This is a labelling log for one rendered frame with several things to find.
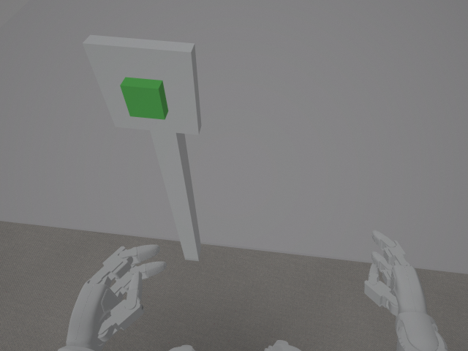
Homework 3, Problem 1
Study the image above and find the right robot hand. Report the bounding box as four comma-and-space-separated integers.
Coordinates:
364, 230, 428, 317

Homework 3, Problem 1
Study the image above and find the right robot forearm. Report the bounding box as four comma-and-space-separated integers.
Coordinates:
395, 312, 448, 351

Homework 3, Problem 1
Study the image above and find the panel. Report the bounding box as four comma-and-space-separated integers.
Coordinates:
83, 35, 201, 261

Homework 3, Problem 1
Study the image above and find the button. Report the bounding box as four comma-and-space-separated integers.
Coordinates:
120, 78, 168, 120

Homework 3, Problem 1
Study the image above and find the left robot hand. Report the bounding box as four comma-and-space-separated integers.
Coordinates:
66, 244, 167, 351

